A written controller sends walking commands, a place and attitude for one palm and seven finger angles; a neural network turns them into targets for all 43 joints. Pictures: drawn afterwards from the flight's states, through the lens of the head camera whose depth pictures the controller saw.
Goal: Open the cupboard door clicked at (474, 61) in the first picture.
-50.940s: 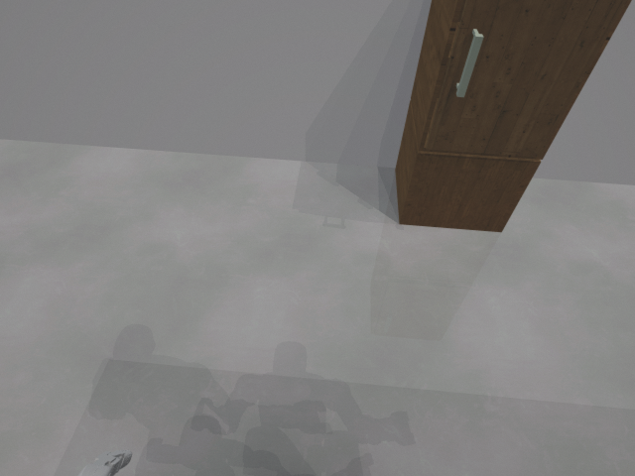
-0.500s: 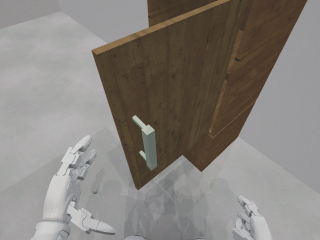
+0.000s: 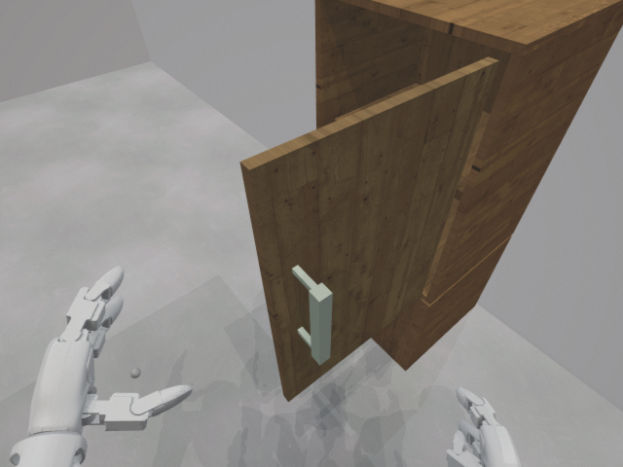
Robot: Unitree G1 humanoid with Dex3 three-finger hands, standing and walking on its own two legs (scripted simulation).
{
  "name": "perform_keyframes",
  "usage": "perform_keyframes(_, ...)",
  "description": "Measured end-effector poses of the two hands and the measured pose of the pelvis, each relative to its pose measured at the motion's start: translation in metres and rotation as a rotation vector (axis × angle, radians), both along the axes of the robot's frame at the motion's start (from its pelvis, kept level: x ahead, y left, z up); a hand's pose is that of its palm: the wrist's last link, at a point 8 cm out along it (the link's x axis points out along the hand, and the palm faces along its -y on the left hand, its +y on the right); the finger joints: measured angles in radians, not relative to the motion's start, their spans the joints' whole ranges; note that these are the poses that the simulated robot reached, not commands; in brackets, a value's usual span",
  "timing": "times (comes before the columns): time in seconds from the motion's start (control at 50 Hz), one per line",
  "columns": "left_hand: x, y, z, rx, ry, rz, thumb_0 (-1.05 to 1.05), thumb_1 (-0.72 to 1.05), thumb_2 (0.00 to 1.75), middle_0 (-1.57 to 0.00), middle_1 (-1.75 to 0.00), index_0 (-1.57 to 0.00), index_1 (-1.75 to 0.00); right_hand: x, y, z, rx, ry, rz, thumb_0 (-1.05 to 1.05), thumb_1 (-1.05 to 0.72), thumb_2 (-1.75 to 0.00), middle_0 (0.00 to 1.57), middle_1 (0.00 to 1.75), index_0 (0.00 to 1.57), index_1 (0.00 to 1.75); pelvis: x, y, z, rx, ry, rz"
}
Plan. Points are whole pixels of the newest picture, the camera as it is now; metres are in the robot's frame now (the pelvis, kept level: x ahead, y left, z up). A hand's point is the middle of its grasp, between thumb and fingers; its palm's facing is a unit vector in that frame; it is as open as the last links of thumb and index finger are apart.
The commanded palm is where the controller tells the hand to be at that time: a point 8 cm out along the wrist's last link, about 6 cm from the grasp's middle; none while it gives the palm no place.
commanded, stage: draw the hand back to the body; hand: left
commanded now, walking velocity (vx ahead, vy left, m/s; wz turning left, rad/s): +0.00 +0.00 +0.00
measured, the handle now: (311, 317) +0.33 +0.04 +0.00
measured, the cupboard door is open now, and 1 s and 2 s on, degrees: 88 88 88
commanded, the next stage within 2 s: step back with the hand held close in 0.76 s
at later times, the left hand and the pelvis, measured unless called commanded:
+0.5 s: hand (52, 317) +0.19 +0.26 +0.19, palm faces +0.47 -0.78 -0.41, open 8.0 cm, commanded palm +0.14 +0.29 +0.19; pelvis +0.00 -0.01 +0.02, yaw -1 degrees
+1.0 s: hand (74, 325) +0.19 +0.24 +0.18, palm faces +0.43 -0.79 -0.45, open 7.4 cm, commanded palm +0.13 +0.27 +0.19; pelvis -0.01 -0.02 +0.02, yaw -1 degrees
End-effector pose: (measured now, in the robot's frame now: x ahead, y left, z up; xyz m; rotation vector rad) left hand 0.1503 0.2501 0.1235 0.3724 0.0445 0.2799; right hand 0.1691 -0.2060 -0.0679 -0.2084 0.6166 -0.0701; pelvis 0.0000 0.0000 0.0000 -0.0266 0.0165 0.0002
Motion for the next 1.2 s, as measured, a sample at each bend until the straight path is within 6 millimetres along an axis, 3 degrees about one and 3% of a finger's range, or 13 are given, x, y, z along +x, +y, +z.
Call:
perform_keyframes(0.18,0.005,0.022,0.037,0.07,-0.101,0.053,-0.01,0.25,0.62,-0.19,-0.3,-0.18,-0.3,0.001,0.001,0.008,-0.004,0.013,0.011,0.02,-0.9,-0.89,0.21,0.3,0.2,0.3,0.004,0.003,0.013,0.005,-0.055,-0.009)
perform_keyframes(0.46,0.0,0.043,0.083,0.164,-0.238,0.139,0.0,0.73,0.83,-0.2,-0.3,-0.2,-0.3,0.005,-0.017,0.015,-0.019,0.022,0.007,0.02,-0.9,-0.89,0.21,0.3,0.2,0.3,0.002,-0.005,0.022,0.011,-0.095,-0.017)
perform_keyframes(0.66,-0.003,0.027,0.061,0.101,-0.161,0.126,0.01,0.87,0.89,-0.21,-0.3,-0.21,-0.3,-0.002,-0.03,0.014,-0.023,0.049,-0.007,0.02,-0.9,-0.89,0.21,0.3,0.2,0.3,-0.002,-0.015,0.024,0.013,-0.104,-0.019)
perform_keyframes(0.8,-0.006,0.021,0.076,0.137,-0.212,0.117,0.01,0.89,0.9,-0.21,-0.3,-0.21,-0.3,-0.003,-0.034,0.014,-0.019,0.034,-0.011,0.02,-0.9,-0.89,0.21,0.3,0.2,0.3,-0.003,-0.02,0.024,0.012,-0.114,-0.018)
perform_keyframes(0.94,-0.004,0.023,0.076,0.15,-0.211,0.118,0.01,0.89,0.9,-0.21,-0.3,-0.21,-0.3,-0.005,-0.038,0.013,-0.012,0.043,-0.016,0.02,-0.9,-0.89,0.21,0.3,0.2,0.3,-0.007,-0.024,0.024,0.008,-0.098,-0.017)
perform_keyframes(1.08,0.004,0.025,0.068,0.193,-0.15,0.048,0.01,0.89,0.9,-0.21,-0.3,-0.21,-0.3,-0.017,-0.047,0.014,-0.045,0.089,-0.071,0.02,-0.9,-0.89,0.21,0.3,0.2,0.3,-0.018,-0.017,0.023,0.004,-0.032,-0.03)
perform_keyframes(1.2,-0.003,0.028,0.064,0.214,-0.118,-0.027,0.01,0.89,0.9,-0.21,-0.3,-0.21,-0.3,-0.037,-0.05,0.016,-0.075,0.12,-0.134,0.02,-0.9,-0.89,0.21,0.3,0.2,0.3,-0.03,-0.005,0.021,0.01,-0.018,-0.039)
